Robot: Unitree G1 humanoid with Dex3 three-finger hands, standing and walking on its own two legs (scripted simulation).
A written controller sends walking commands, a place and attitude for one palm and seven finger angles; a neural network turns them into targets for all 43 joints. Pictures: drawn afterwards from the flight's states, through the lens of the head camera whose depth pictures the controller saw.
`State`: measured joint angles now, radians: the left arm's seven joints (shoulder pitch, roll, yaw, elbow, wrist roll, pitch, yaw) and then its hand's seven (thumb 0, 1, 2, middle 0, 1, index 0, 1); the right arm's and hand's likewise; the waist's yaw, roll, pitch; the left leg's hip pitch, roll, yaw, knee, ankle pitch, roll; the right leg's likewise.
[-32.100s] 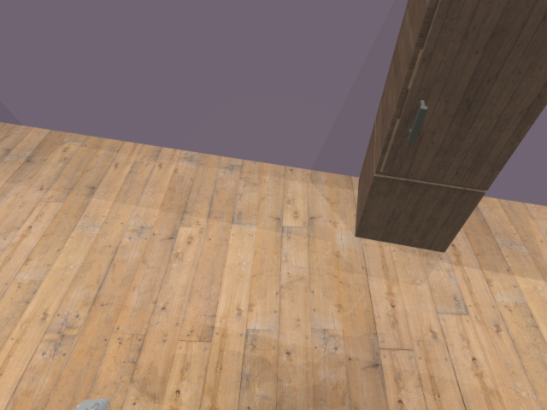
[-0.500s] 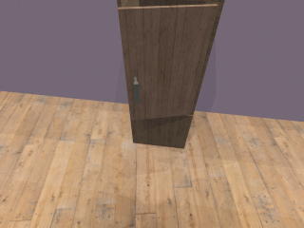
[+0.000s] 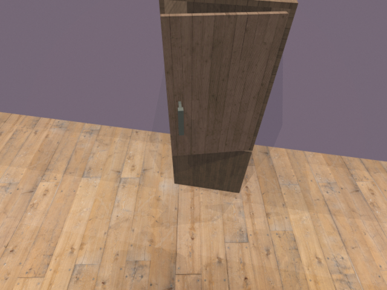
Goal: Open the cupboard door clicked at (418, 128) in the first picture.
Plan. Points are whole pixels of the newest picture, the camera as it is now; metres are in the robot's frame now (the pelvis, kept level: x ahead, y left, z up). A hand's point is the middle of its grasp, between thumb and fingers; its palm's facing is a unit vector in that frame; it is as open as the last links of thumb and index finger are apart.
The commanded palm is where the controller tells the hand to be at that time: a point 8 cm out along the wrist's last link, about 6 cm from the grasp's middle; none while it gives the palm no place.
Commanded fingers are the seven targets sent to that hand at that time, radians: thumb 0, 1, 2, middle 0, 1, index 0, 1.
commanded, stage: shuffle to correct the standing spot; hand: left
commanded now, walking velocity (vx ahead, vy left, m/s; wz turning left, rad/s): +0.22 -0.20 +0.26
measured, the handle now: (180, 118) +0.70 +0.09 -0.10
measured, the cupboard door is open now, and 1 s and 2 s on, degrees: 16 16 16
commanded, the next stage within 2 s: come to a stop and stand still in 1.04 s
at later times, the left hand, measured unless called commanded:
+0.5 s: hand out of the picture +0.01 +0.08 -0.18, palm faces +0.21 -0.97 -0.15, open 7.4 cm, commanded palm none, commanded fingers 0.00 0.90 0.90 -0.20 -0.30 -0.20 -0.30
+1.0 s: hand (175, 272) +0.20 +0.06 -0.18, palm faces +0.23 -0.94 -0.26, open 7.3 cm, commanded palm none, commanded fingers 0.00 0.90 0.90 -0.20 -0.30 -0.20 -0.30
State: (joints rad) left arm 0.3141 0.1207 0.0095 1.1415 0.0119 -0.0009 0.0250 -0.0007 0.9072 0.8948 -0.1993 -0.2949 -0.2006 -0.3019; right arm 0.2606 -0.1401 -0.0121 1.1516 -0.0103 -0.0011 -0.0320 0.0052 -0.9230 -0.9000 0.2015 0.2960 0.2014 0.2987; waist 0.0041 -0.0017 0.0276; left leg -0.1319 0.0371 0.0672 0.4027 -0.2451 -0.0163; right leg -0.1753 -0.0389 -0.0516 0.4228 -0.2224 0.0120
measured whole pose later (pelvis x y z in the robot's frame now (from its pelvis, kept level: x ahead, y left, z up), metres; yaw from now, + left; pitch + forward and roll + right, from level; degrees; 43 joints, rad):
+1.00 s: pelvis +0.21 -0.15 -0.02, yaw +11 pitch +1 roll +0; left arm 0.28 0.19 0.07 0.99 0.04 0.01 0.00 0.00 0.92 0.90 -0.20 -0.29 -0.20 -0.30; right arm 0.25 -0.22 -0.09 1.06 -0.03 0.05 -0.03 0.00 -0.92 -0.90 0.20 0.30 0.20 0.30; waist 0.00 0.05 0.02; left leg -0.43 0.11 0.02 0.96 -0.52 -0.01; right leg -0.32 -0.07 -0.12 0.63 -0.31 0.01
